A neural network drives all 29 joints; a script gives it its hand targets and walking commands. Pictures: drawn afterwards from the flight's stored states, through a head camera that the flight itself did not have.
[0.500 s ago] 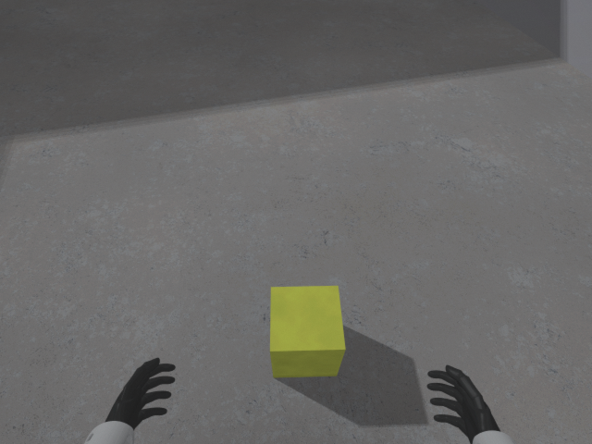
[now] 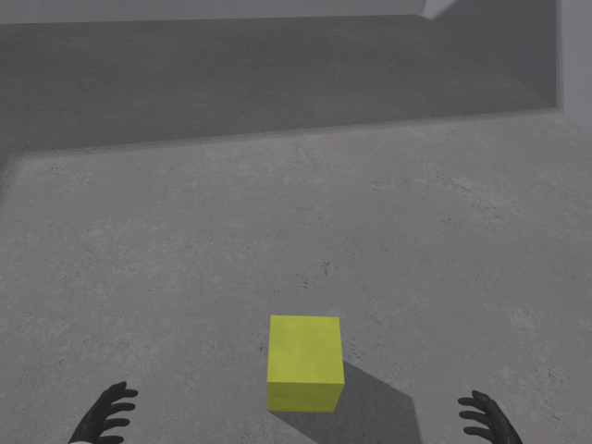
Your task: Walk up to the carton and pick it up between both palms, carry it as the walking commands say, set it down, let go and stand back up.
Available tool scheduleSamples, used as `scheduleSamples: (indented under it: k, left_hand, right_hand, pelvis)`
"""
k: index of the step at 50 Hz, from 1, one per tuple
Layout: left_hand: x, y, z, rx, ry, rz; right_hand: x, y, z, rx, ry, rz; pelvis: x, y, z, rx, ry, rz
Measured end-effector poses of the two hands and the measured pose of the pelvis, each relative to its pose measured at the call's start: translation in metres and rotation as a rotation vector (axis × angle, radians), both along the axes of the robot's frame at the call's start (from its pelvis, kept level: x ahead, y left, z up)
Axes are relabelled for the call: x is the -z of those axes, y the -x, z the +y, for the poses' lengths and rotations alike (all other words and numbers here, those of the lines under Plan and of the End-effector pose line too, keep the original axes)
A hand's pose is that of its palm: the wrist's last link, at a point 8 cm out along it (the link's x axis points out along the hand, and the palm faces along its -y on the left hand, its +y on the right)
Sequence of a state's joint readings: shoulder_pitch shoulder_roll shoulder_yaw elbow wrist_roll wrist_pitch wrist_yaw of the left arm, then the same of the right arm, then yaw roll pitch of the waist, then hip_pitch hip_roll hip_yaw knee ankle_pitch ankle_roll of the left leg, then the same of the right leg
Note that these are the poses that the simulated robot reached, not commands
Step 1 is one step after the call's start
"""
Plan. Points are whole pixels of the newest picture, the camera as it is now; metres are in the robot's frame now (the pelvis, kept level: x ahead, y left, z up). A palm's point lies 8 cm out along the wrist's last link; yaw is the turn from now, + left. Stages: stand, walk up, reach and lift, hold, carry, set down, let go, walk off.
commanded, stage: stand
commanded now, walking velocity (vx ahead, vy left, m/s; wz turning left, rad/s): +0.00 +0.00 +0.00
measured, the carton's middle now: (302, 364) +0.50 -0.03 -0.65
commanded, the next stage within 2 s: none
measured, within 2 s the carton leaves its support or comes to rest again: neither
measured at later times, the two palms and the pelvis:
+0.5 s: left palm out of the picture +0.12 +0.30 -0.08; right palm out of the picture +0.11 -0.28 -0.08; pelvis +0.00 +0.01 +0.00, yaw -1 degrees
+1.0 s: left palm out of the picture +0.07 +0.30 -0.09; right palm out of the picture +0.06 -0.30 -0.09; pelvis -0.04 +0.00 +0.01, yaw -1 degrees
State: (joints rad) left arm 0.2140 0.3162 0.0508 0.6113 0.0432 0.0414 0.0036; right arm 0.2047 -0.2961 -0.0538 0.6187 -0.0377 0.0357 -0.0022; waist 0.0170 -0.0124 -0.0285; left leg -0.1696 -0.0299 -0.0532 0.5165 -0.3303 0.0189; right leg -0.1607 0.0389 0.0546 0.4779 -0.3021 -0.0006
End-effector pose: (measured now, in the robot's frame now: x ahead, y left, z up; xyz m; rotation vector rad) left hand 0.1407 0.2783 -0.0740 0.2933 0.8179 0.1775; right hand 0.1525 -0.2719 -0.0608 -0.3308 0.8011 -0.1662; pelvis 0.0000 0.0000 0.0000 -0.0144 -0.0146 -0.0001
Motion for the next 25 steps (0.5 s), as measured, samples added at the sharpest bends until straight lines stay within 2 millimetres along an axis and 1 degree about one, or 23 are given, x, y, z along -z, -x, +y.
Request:
scheduleSamples:
  k: [3,7,11,17,25]
  left_hand:
    - [0.001,0.002,0.009,-0.007,-0.017,0.009]
    - [0.003,0.002,0.014,-0.001,-0.022,0.02]
    - [0.003,0.003,0.016,0.015,-0.031,0.036]
    - [0.003,0.005,0.02,0.017,-0.043,0.048]
    - [0.006,0.018,0.026,0.009,-0.058,0.086]
  right_hand:
    - [-0.003,0.001,-0.009,0.017,0.029,-0.002]
    - [-0.003,0.004,-0.013,0.034,0.049,0.002]
    - [0.001,0.011,-0.012,0.05,0.043,0.013]
    - [0.011,0.026,-0.007,0.051,0.024,0.058]
    - [0.018,0.043,-0.01,0.066,0.024,0.108]
  pelvis:
    - [0.0,-0.003,0.003,0.0,0.002,0.004]
    - [-0.001,-0.004,0.007,0.004,0.003,0.01]
    - [-0.001,-0.003,0.01,0.009,0.002,0.013]
    - [-0.002,0.0,0.012,0.012,-0.003,0.011]
    - [-0.003,0.004,0.012,0.016,-0.007,0.006]
